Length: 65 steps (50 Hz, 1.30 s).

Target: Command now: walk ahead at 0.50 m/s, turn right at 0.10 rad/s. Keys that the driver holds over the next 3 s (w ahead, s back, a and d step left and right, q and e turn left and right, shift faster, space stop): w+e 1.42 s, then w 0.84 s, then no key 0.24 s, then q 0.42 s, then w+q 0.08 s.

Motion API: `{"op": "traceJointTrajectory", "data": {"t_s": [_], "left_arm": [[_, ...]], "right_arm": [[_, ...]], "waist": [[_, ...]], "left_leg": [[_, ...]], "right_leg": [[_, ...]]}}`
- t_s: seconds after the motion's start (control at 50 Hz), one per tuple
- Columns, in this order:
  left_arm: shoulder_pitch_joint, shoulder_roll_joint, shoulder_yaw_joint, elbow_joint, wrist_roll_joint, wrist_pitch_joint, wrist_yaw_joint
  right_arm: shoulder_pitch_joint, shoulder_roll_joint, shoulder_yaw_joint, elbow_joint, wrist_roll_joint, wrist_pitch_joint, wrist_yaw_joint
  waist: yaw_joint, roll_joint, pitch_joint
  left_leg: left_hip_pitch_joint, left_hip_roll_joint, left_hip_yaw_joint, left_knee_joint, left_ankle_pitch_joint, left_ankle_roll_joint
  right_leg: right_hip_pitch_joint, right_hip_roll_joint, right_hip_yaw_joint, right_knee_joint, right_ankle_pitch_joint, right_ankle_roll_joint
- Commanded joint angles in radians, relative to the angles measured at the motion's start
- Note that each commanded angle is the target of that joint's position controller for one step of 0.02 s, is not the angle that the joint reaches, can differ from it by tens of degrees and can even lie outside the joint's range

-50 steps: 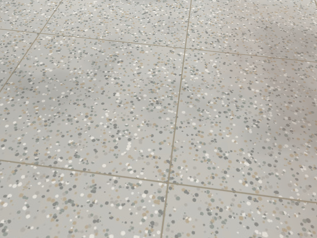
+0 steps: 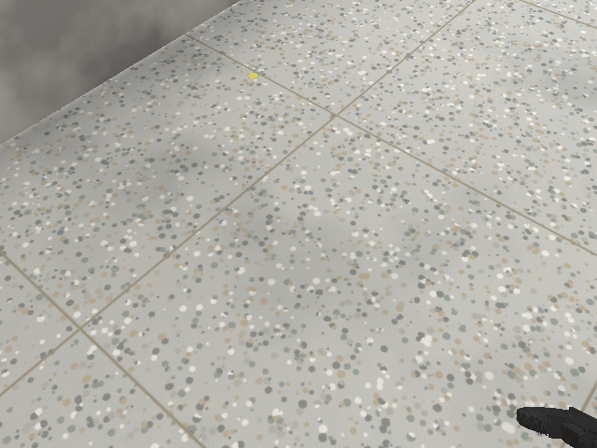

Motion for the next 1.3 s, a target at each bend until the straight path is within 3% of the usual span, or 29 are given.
{"op": "traceJointTrajectory", "data": {"t_s": [0.02,0.06,0.08,0.1,0.12,0.14,0.16,0.22,0.36,0.5,0.54,0.56,0.58,0.6,0.62,0.64,0.7,0.78,0.86,0.96,1.02,1.06,1.08,1.1,1.12,1.14,1.18,1.24,1.3], "left_arm": [[-0.013,0.206,0.041,-0.044,-0.011,0.005,0.006],[-0.029,0.197,0.034,-0.038,-0.015,0.012,0.011],[-0.039,0.145,0.013,-0.055,0.001,0.005,0.011],[0.031,0.026,-0.022,-0.094,0.019,-0.011,0.008],[0.033,0.078,-0.013,-0.088,-0.006,-0.026,0.007],[-0.025,0.144,0.010,-0.103,-0.030,-0.026,0.006],[-0.074,0.138,0.009,-0.114,-0.025,-0.021,0.007],[-0.067,0.099,0.016,-0.108,-0.008,0.022,0.010],[-0.199,0.040,0.001,-0.168,0.004,0.047,-0.008],[-0.361,0.069,0.003,-0.251,0.007,0.050,-0.045],[-0.279,0.104,0.025,-0.248,0.007,0.054,-0.044],[-0.133,0.146,0.053,-0.211,0.002,0.054,-0.039],[0.041,0.233,0.093,-0.164,-0.002,0.061,-0.022],[0.026,0.374,0.116,-0.169,-0.010,0.058,-0.011],[0.055,0.314,0.091,-0.216,0.000,0.039,-0.019],[0.033,0.243,0.071,-0.204,0.008,0.023,-0.024],[-0.139,0.140,0.038,-0.240,0.017,0.015,-0.013],[-0.135,0.162,0.044,-0.249,0.015,0.009,0.009],[-0.080,0.174,0.049,-0.232,0.003,0.018,0.028],[-0.003,0.172,0.051,-0.208,-0.004,0.033,0.034],[-0.011,0.171,0.053,-0.211,-0.001,0.043,0.038],[-0.043,0.120,0.036,-0.233,0.004,0.044,0.035],[-0.040,0.065,0.014,-0.259,0.024,0.040,0.033],[0.102,0.030,0.002,-0.285,-0.011,0.031,0.033],[0.083,0.141,0.020,-0.254,-0.020,0.033,0.036],[-0.026,0.185,0.034,-0.267,-0.012,0.038,0.034],[-0.107,0.158,0.036,-0.292,0.007,0.043,0.030],[-0.097,0.100,0.028,-0.303,-0.008,0.057,0.016],[-0.152,0.077,0.018,-0.329,0.002,0.063,0.014]], "right_arm": [[-0.070,-0.083,-0.021,-0.092,0.008,-0.032,0.012],[0.118,-0.149,-0.057,-0.037,-0.004,-0.038,0.003],[0.284,-0.209,-0.081,-0.004,-0.022,-0.035,-0.011],[0.378,-0.310,-0.100,0.004,-0.047,-0.025,-0.026],[0.398,-0.257,-0.084,0.007,-0.044,-0.023,-0.023],[0.347,-0.193,-0.063,0.015,-0.032,-0.023,-0.021],[0.295,-0.149,-0.049,0.021,-0.022,-0.025,-0.020],[0.152,-0.084,-0.035,0.036,-0.027,-0.045,-0.012],[0.156,-0.141,-0.062,0.093,-0.033,-0.060,-0.041],[0.222,-0.211,-0.090,0.140,0.003,-0.026,-0.047],[0.205,-0.241,-0.097,0.140,0.012,-0.010,-0.050],[0.191,-0.236,-0.092,0.137,0.017,0.000,-0.050],[0.215,-0.200,-0.076,0.127,0.000,-0.003,-0.054],[0.301,-0.051,-0.030,0.065,-0.046,-0.024,-0.048],[0.225,-0.103,-0.026,0.052,-0.010,-0.065,-0.038],[0.117,-0.164,-0.041,0.028,0.032,-0.085,-0.031],[0.123,-0.167,-0.047,0.046,-0.022,-0.086,-0.046],[0.102,-0.124,-0.039,0.033,-0.035,-0.047,-0.043],[-0.041,-0.082,-0.019,0.000,-0.032,-0.048,-0.031],[-0.149,-0.107,-0.022,-0.032,-0.012,-0.067,-0.006],[-0.103,-0.139,-0.038,-0.027,-0.008,-0.081,0.000],[0.075,-0.183,-0.063,0.010,-0.022,-0.092,-0.010],[0.237,-0.244,-0.078,0.023,-0.036,-0.091,-0.020],[0.296,-0.296,-0.091,0.062,-0.042,-0.077,-0.011],[0.265,-0.193,-0.068,0.041,-0.018,-0.070,-0.008],[0.228,-0.141,-0.053,0.035,-0.015,-0.062,-0.015],[0.158,-0.112,-0.040,0.041,-0.029,-0.051,-0.019],[0.144,-0.105,-0.037,0.064,-0.027,-0.060,-0.023],[0.157,-0.149,-0.051,0.093,-0.026,-0.065,-0.027]], "waist": [[-0.058,-0.139,0.025],[-0.174,-0.139,-0.089],[-0.252,-0.109,-0.223],[-0.230,0.137,-0.371],[-0.245,0.194,-0.462],[-0.236,0.141,-0.301],[-0.212,0.114,-0.201],[-0.114,0.100,-0.065],[-0.112,0.024,0.014],[-0.156,0.018,0.065],[-0.096,0.040,-0.006],[-0.012,0.021,-0.083],[0.054,-0.046,-0.178],[-0.064,-0.357,-0.231],[-0.005,-0.243,-0.404],[0.018,-0.158,-0.276],[-0.101,-0.087,-0.116],[-0.127,-0.067,-0.072],[-0.074,-0.100,-0.031],[-0.032,-0.125,-0.014],[-0.067,-0.166,-0.024],[-0.163,-0.158,-0.130],[-0.222,-0.036,-0.280],[-0.147,0.329,-0.370],[-0.171,0.194,-0.277],[-0.197,0.099,-0.159],[-0.162,0.024,-0.044],[-0.127,0.073,-0.021],[-0.130,0.038,-0.004]], "left_leg": [[0.076,-0.056,0.041,-0.110,-0.049,0.016],[0.391,-0.100,0.069,-0.189,-0.013,0.063],[0.682,0.009,-0.027,-0.133,0.029,0.112],[1.037,0.296,-0.433,-0.151,-0.027,0.238],[1.026,0.362,-0.666,-0.271,-0.111,0.299],[0.923,0.319,-0.510,-0.286,-0.132,0.261],[0.800,0.271,-0.372,-0.307,-0.118,0.228],[0.503,0.192,-0.161,-0.439,-0.061,0.189],[0.480,0.171,0.113,-0.514,0.068,0.167],[0.649,0.224,0.209,-0.428,0.138,0.116],[0.672,0.211,0.246,-0.250,0.484,0.089],[0.629,0.169,0.285,-0.046,0.594,0.059],[0.432,0.127,0.297,0.241,0.427,0.007],[-0.032,-0.063,0.236,0.632,-0.452,-0.073],[-0.148,-0.116,-0.029,0.763,-0.559,-0.058],[-0.245,-0.074,-0.050,0.771,-0.466,-0.030],[-0.076,0.029,-0.061,0.555,-0.283,-0.008],[-0.007,0.012,-0.030,0.371,-0.188,-0.050],[0.032,-0.042,-0.018,0.067,0.077,-0.074],[0.099,-0.093,-0.033,-0.122,0.122,-0.059],[0.173,-0.103,-0.035,-0.168,0.005,-0.023],[0.463,-0.059,-0.048,-0.204,0.012,0.040],[0.733,0.123,-0.229,-0.183,-0.037,0.104],[0.994,0.317,-0.704,-0.292,-0.282,0.255],[0.940,0.313,-0.725,-0.334,-0.480,0.229],[0.822,0.271,-0.558,-0.343,-0.443,0.188],[0.616,0.197,-0.354,-0.381,-0.212,0.167],[0.516,0.157,-0.189,-0.447,-0.090,0.169],[0.523,0.177,-0.094,-0.482,0.023,0.191]], "right_leg": [[-0.001,-0.268,0.207,-0.014,0.418,-0.172],[-0.047,-0.217,0.160,0.200,0.624,-0.126],[-0.211,-0.166,0.123,0.434,0.487,-0.084],[-0.595,-0.025,0.079,0.818,-0.028,-0.010],[-0.705,-0.001,0.219,0.997,-0.293,-0.005],[-0.792,-0.053,0.234,1.057,-0.240,-0.008],[-0.799,-0.092,0.207,1.036,-0.165,-0.011],[-0.656,-0.150,0.214,0.933,-0.018,0.001],[-0.672,-0.140,0.195,0.635,0.275,0.016],[-0.649,-0.096,0.092,0.412,0.180,-0.061],[-0.496,-0.019,0.020,0.395,0.087,-0.105],[-0.294,0.043,-0.012,0.336,0.125,-0.137],[0.006,0.028,0.085,0.328,0.175,-0.181],[0.315,-0.238,0.654,0.222,0.049,-0.363],[0.398,-0.333,0.984,0.034,-0.122,-0.428],[0.342,-0.321,0.869,0.004,-0.064,-0.372],[-0.044,-0.216,0.572,0.016,0.207,-0.299],[-0.194,-0.167,0.453,-0.035,0.375,-0.301],[-0.233,-0.100,0.375,-0.028,0.313,-0.242],[-0.171,-0.125,0.462,0.045,0.213,-0.216],[-0.111,-0.144,0.541,0.130,0.236,-0.193],[-0.168,-0.068,0.498,0.324,0.319,-0.140],[-0.310,0.002,0.403,0.612,0.141,-0.097],[-0.663,0.110,0.307,0.907,-0.307,-0.040],[-0.775,0.024,0.331,1.026,-0.265,-0.026],[-0.798,-0.006,0.300,1.049,-0.169,-0.018],[-0.748,-0.065,0.271,0.987,-0.056,-0.008],[-0.687,-0.107,0.240,0.916,-0.016,-0.002],[-0.734,-0.123,0.231,0.813,0.060,0.017]]}}
Next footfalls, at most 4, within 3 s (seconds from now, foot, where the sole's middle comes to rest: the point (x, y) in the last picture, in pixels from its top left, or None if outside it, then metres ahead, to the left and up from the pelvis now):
0.08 left None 0.21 0.14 -0.78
0.58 right None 0.43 -0.18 -0.78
1.06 left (405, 325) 0.77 -0.13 -0.78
1.58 right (571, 340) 0.77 -0.53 -0.78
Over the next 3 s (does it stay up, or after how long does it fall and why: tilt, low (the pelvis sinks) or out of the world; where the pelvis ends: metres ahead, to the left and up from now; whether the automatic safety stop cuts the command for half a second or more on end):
stays up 1.13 -0.77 -0.01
